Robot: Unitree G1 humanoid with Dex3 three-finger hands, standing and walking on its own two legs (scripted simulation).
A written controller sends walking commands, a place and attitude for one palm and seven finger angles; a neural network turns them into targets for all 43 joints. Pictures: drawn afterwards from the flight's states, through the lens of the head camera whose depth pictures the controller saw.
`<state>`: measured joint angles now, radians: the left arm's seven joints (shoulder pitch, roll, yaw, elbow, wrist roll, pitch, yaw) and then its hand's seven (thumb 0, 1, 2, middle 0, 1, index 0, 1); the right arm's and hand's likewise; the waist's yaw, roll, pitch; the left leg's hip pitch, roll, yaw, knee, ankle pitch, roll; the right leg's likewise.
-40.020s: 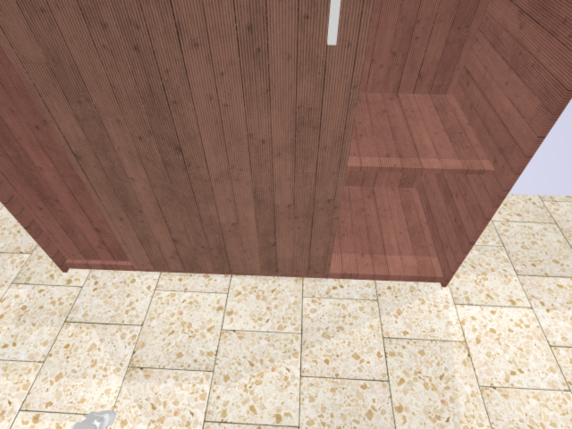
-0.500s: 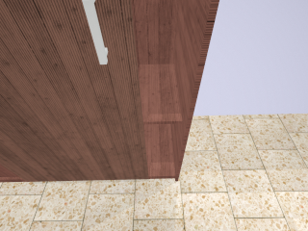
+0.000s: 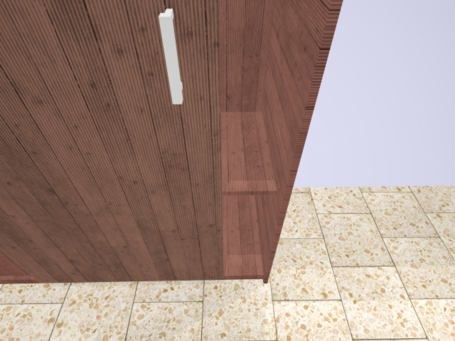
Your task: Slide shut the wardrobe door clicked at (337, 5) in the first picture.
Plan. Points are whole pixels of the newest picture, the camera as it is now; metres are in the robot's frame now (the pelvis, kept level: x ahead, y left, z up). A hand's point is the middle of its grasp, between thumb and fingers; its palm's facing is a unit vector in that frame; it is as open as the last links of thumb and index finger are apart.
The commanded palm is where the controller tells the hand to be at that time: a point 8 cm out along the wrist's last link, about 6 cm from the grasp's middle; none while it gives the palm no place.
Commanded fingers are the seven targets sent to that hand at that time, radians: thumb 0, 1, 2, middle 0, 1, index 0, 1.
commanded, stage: come to a stop and stand still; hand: left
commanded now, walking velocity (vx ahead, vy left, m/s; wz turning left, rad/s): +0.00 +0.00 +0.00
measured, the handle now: (173, 58) +0.49 +0.12 +0.27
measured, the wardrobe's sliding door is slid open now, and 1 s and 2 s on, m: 0.17 0.17 0.17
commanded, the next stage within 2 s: look again from close up in 0.04 s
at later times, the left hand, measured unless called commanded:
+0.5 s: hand out of the picture +0.01 +0.18 -0.17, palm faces +0.00 -0.98 -0.21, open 7.4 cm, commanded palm none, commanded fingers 0.00 0.90 0.90 -0.20 -0.30 -0.20 -0.30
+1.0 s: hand out of the picture +0.03 +0.18 -0.17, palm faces +0.00 -0.97 -0.22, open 7.4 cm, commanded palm none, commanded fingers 0.00 0.90 0.90 -0.20 -0.30 -0.20 -0.30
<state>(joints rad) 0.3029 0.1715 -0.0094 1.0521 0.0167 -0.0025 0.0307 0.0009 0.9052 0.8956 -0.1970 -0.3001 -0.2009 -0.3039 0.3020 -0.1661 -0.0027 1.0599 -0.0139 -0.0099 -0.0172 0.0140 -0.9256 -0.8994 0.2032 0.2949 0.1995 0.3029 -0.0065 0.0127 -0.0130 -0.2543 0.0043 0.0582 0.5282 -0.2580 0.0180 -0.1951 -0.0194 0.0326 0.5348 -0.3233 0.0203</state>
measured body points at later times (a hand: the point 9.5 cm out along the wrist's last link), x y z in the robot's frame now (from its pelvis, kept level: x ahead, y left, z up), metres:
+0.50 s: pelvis +0.01 +0.00 +0.00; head +0.01 +0.00 +0.45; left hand +0.01 +0.24 -0.15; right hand +0.03 -0.24 -0.15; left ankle +0.02 +0.11 -0.73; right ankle -0.02 -0.14 -0.73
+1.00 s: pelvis +0.02 -0.01 +0.01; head +0.02 -0.01 +0.46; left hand +0.03 +0.23 -0.15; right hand +0.04 -0.25 -0.15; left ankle +0.02 +0.11 -0.73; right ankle -0.02 -0.14 -0.73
